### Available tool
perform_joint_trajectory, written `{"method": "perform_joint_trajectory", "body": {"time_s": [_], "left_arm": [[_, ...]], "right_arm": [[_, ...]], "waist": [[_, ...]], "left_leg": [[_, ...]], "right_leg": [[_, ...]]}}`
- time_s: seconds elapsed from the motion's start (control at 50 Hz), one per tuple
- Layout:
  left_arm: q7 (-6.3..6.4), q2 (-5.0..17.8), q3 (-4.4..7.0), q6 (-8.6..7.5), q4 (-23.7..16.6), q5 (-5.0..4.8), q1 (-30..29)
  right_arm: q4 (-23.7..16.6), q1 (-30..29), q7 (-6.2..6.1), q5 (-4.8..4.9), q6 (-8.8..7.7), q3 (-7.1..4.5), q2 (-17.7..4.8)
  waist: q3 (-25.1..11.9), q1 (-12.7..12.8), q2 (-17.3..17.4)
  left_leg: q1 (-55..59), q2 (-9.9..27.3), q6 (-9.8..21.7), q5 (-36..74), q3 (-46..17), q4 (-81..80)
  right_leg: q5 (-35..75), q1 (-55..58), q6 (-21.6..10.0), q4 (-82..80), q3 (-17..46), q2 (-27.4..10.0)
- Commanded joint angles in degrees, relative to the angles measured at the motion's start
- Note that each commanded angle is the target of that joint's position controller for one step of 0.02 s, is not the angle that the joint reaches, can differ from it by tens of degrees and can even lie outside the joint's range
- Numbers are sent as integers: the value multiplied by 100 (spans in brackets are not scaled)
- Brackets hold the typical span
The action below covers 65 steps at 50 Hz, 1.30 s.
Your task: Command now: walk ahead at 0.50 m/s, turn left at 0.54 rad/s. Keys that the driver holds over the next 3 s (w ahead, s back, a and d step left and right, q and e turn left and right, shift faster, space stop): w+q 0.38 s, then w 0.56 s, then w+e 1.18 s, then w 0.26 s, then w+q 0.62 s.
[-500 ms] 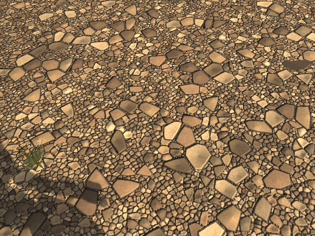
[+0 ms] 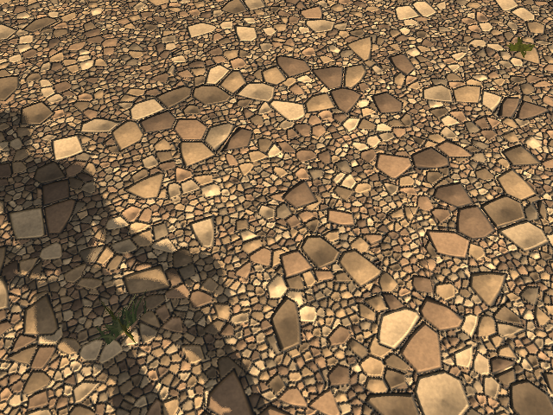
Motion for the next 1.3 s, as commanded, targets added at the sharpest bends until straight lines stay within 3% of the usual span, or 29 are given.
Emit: {"method": "perform_joint_trajectory", "body": {"time_s": [0.02, 0.12, 0.2, 0.26, 0.3, 0.32, 0.34, 0.36, 0.38, 0.4, 0.42, 0.46, 0.54, 0.6, 0.72, 0.76, 0.78, 0.8, 0.82, 0.84, 0.86, 0.88, 0.9, 0.92, 1.0, 1.12, 1.22, 1.26, 1.3], "left_arm": [[28, 587, 178, 14, -426, 84, 103], [9, 272, 35, 45, -649, 76, -877], [-81, 448, 87, -36, -784, -40, -1368], [-123, 660, 197, -120, -745, -64, -1137], [-71, 889, 339, -179, -538, 9, -179], [-20, 1211, 423, -178, -468, 79, 689], [-68, 1559, 509, -92, -246, 110, 1034], [-86, 985, 392, -67, -374, -19, 835], [-51, 700, 312, -27, -411, -30, 631], [-53, 623, 262, 2, -402, 31, 436], [-58, 518, 224, 18, -324, 56, 333], [-64, 404, 179, -16, -214, 75, 294], [-73, 671, 251, -49, 38, -22, 395], [-61, 830, 273, 16, 173, -75, 456], [-62, 1063, 305, 175, 551, -194, 984], [-33, 1157, 321, 240, 607, -219, 886], [-15, 1094, 290, 259, 625, -221, 879], [6, 899, 200, 245, 575, -136, 871], [-13, 332, 3, 158, 338, 0, 1231], [-35, 434, -2, 45, 400, -43, 1256], [-80, 870, 133, -10, 299, -206, 893], [-88, 858, 123, -30, 214, -238, 520], [-66, 782, 125, -18, 208, -154, 362], [-51, 755, 154, 39, 242, -87, 417], [-37, 435, 99, 279, 327, -98, 505], [-143, 280, 46, 250, 54, -112, -485], [-304, 224, -4, 241, -327, -111, -1183], [-380, 277, 16, 239, -468, -103, -1246], [-409, 479, 124, 261, -490, -89, -859]], "right_arm": [[-467, -102, -93, -6, -97, -176, -718], [-344, 194, -238, 70, -27, -244, -933], [-212, 558, -261, 112, 54, -251, -924], [-227, 510, -281, 87, 98, -260, -890], [-330, 372, -260, 49, 93, -163, -592], [-441, 473, -247, -48, 73, -35, -246], [-609, 1241, -244, 145, 28, 31, -91], [-420, 1130, -264, 183, 37, -78, -709], [-499, 507, -256, 132, 67, -156, -956], [-548, 219, -261, 62, 82, -143, -848], [-619, 28, -240, 11, 62, -141, -733], [-627, 118, -179, 85, 64, -104, -490], [-749, -281, -143, 5, 60, 13, -227], [-811, -756, -58, -2, -24, 101, -121], [-1055, -1526, 56, 73, -97, 81, -268], [-972, -1136, 58, 34, -107, -9, -434], [-747, -456, 27, -4, -96, -129, -630], [-516, 458, -36, -23, -70, -270, -938], [-457, 1088, -104, -140, -26, -386, -1553], [-421, 1199, -84, -38, -22, -316, -1321], [-421, 840, -62, -12, -45, -196, -1011], [-449, 502, -54, -7, -62, -135, -820], [-441, 180, -27, -42, -79, -88, -672], [-454, -38, -8, -83, -122, -42, -517], [-257, -144, -29, -102, -291, -89, -564], [85, 149, -151, -121, -317, -135, -752], [416, 539, -199, -36, -185, -185, -851], [469, 527, -233, -1, -87, -214, -922], [428, 410, -307, 9, 12, -257, -1090]], "waist": [[-541, 216, 268], [-329, -122, 485], [-330, -318, 602], [-354, -115, 791], [-879, 401, 730], [-1686, 694, -7], [-2142, 294, -2047], [-1614, 442, -1245], [-956, 594, -709], [-626, 520, -299], [-349, 443, -262], [-272, 256, -535], [-164, 229, -370], [-131, 369, -317], [25, 536, -431], [-180, 186, -463], [-595, -165, -373], [-1200, -574, -195], [-1998, -537, 1104], [-2505, -551, 1520], [-1653, -504, 1115], [-1063, -382, 855], [-663, -200, 562], [-497, 2, 623], [-311, 252, 551], [22, -95, 364], [247, -358, 262], [204, -294, 346], [-206, -14, 593]], "left_leg": [[833, 1531, 1201, 1624, -1895, -1314], [216, 1000, 768, 1180, -1263, -1252], [598, 1170, 622, 495, -1797, -907], [1019, 1346, 486, 426, -2320, -389], [737, 960, 197, 742, -2096, 661], [11, 544, -37, -320, -1532, 2289], [-1952, -41, -348, -2536, -929, 3947], [-2573, 448, -443, -2242, -1045, 4636], [-2702, 613, -489, -1686, -882, 4786], [-2494, 773, -519, -1286, -738, 4683], [-2401, 895, -530, -1043, -744, 4429], [-2010, 1035, -522, -882, -657, 4059], [-2120, 1129, -618, -504, -445, 2923], [-1824, 1158, -627, 383, -163, 1808], [-1303, 909, -410, 527, 96, 596], [-548, 706, -202, 386, 273, 236], [482, 540, -51, 476, 406, 66], [1925, 891, 162, 575, 16, 216], [3961, 2420, 943, -12, -2446, 18], [4177, 2881, 1346, -654, -4148, -805], [3567, 2700, 1125, -992, -3479, -906], [2792, 2427, 951, -766, -2669, -996], [2048, 2177, 847, -350, -2152, -1183], [1525, 1992, 770, 124, -1798, -1363], [919, 1896, 829, 986, -906, -1873], [1146, 1780, 477, 1196, 194, -2087], [2173, 2087, 348, 1518, 532, -1822], [2553, 2183, 243, 2450, 652, -1418], [2702, 2146, 79, 4568, 853, -527]], "right_leg": [[311, -781, 169, -616, 117, -277], [2162, -287, 400, -2787, -65, 92], [2434, 4, 336, -3650, 82, 317], [1824, 331, 93, -3943, 175, 324], [1752, 1842, -271, -4181, 241, 58], [1362, 3320, -625, -4137, 1282, -972], [-114, 4716, -1513, -4769, 4013, -2075], [-1248, 4399, -1396, -5000, 4146, -2052], [-960, 3756, -1159, -5037, 3196, -1809], [-169, 3111, -1058, -5115, 2533, -1542], [445, 2656, -1074, -5230, 2070, -1327], [1012, 2201, -1087, -5479, 1444, -1061], [1925, 2126, -1331, -5785, 827, -1109], [2283, 2104, -1233, -5846, 294, -950], [2545, 2600, -1017, -5586, 116, -1189], [3609, 2718, -864, -5018, -47, -1171], [4359, 2551, -727, -4204, -295, -950], [3903, 1802, -508, -2965, -533, -688], [1453, -352, -89, -683, -781, 98], [-1181, -1208, -61, 348, 35, 412], [-943, -1770, -121, 730, 192, 54], [-438, -1786, -180, 563, 47, -203], [-29, -1589, -163, 211, -13, -369], [276, -1242, -139, -88, 44, -519], [1028, -1002, 53, -599, 80, -569], [2748, -1045, 14, -2445, 52, -294], [2483, -1347, -211, -3209, -163, -178], [1883, -1294, -368, -3328, -382, -52], [1245, -524, -582, -3283, -785, 328]]}}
